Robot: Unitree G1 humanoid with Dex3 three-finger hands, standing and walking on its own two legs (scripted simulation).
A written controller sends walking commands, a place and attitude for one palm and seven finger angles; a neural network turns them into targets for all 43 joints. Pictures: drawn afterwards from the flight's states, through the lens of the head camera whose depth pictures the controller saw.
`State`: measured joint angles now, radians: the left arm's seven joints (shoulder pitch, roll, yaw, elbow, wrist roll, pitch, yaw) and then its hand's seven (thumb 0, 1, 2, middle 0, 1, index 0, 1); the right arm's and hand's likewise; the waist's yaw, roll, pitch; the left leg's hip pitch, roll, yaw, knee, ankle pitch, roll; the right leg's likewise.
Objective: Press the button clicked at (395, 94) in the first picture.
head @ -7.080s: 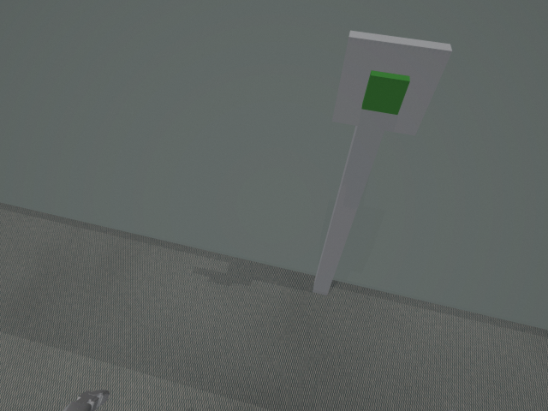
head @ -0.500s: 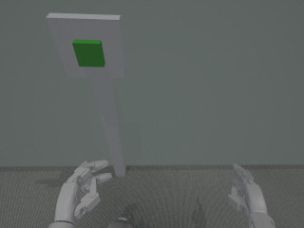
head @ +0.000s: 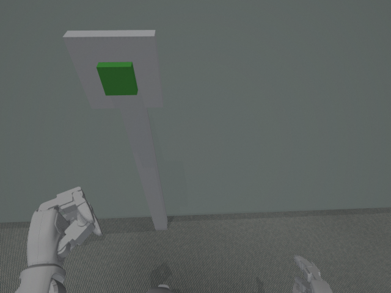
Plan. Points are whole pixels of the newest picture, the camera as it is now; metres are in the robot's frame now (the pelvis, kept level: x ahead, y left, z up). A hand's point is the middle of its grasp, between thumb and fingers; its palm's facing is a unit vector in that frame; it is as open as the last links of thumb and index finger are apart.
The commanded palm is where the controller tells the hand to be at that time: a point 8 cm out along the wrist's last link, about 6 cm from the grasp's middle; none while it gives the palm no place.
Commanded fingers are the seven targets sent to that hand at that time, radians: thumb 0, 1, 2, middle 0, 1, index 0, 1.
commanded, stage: raise the hand and make a fist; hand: left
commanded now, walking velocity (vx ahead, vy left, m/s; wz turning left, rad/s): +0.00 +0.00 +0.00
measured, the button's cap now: (118, 78) +0.50 +0.21 +0.19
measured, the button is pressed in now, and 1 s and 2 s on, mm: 0 0 0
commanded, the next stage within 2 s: aim a knuckle at the button in 1.06 s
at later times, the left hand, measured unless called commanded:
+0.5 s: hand (76, 188) +0.24 +0.21 +0.16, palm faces +0.10 -0.99 -0.06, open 3.1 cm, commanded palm +0.21 +0.26 +0.17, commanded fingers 0.00 0.90 0.90 -1.30 -1.50 -1.30 -1.50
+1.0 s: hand (67, 178) +0.24 +0.21 +0.18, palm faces +0.17 -0.98 -0.05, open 3.1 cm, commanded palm +0.21 +0.25 +0.19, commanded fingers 0.00 0.90 0.90 -1.30 -1.50 -1.30 -1.50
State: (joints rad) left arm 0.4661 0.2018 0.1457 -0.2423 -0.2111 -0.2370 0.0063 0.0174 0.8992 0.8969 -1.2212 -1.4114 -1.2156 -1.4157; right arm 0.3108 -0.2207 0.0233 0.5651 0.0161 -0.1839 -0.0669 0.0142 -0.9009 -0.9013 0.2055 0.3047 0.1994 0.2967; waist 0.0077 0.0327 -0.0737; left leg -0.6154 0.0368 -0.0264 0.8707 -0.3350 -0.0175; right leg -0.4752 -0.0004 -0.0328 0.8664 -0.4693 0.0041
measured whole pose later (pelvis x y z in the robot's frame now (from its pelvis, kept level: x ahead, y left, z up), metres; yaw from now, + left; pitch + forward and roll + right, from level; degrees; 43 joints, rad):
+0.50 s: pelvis +0.02 +0.00 +0.02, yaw +1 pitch +0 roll -1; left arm 0.28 0.26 0.21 -0.27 -0.28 0.03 -0.19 0.01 0.90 0.90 -1.30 -1.50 -1.30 -1.50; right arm 0.22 -0.23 0.07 0.58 0.04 -0.24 -0.08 0.01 -0.90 -0.90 0.21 0.30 0.20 0.30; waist 0.06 0.05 -0.08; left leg -0.42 0.02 -0.04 0.70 -0.30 -0.01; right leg -0.26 -0.01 -0.05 0.67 -0.42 0.01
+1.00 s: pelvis +0.02 -0.01 +0.03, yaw +1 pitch -2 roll -1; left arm 0.22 0.27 0.29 -0.27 -0.29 0.12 -0.18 0.02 0.90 0.90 -1.30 -1.50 -1.30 -1.50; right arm 0.23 -0.25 0.06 0.61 0.05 -0.24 -0.10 0.01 -0.90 -0.90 0.20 0.30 0.20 0.30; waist 0.05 0.04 -0.05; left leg -0.32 0.03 -0.03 0.60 -0.24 -0.03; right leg -0.18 0.00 -0.05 0.59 -0.37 0.00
